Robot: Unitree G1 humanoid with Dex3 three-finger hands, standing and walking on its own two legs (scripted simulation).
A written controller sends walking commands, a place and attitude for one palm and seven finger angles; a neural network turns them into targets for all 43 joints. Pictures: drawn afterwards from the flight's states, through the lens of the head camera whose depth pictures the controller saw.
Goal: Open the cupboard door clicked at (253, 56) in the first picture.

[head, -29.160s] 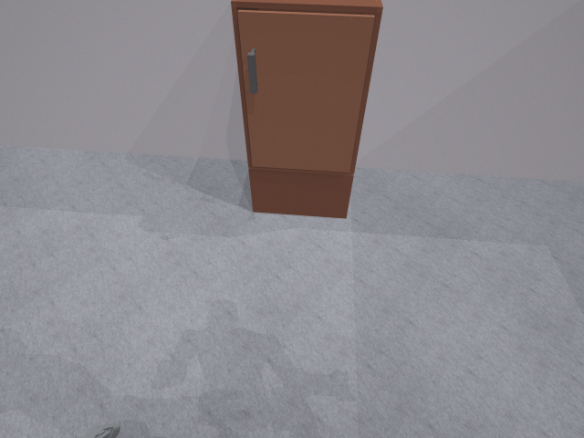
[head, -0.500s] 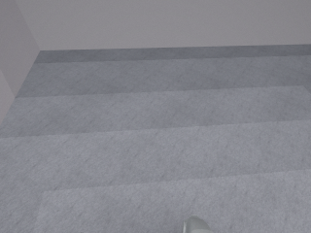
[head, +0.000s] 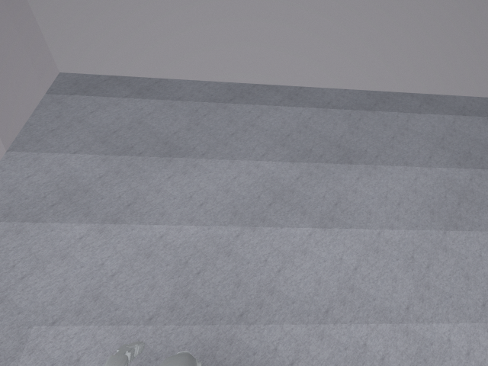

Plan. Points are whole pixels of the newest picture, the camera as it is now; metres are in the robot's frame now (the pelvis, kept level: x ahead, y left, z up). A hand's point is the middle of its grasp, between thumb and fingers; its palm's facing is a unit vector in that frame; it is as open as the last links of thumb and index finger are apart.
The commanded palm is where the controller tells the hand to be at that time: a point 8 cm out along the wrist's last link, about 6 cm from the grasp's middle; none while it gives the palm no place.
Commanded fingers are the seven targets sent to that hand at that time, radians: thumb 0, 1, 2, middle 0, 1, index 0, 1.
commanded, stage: turn to face it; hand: left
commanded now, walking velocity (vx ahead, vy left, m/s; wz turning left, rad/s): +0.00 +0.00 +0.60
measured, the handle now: out of the picture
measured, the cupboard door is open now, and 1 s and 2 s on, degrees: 43 43 43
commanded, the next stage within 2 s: none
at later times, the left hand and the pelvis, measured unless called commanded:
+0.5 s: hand out of the picture +0.07 +0.18 -0.15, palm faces +0.27 -0.91 -0.32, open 7.4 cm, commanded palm none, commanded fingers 0.00 0.90 0.90 -0.20 -0.30 -0.20 -0.30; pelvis +0.04 -0.05 +0.00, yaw +16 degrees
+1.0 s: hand out of the picture +0.00 +0.17 -0.17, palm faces +0.58 -0.78 -0.26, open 7.4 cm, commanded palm none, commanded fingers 0.00 0.90 0.90 -0.20 -0.30 -0.20 -0.30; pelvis +0.06 -0.05 +0.00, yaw +34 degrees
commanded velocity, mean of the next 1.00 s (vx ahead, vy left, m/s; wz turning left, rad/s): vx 0.00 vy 0.00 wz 0.60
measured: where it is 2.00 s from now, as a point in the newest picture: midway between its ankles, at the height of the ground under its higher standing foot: outside the picture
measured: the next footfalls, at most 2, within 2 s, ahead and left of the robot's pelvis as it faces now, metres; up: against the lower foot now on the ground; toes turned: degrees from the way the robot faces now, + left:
left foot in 0.02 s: +0.11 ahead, +0.11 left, +0.00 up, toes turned +9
right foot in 0.44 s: +0.09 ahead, -0.17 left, +0.00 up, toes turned +13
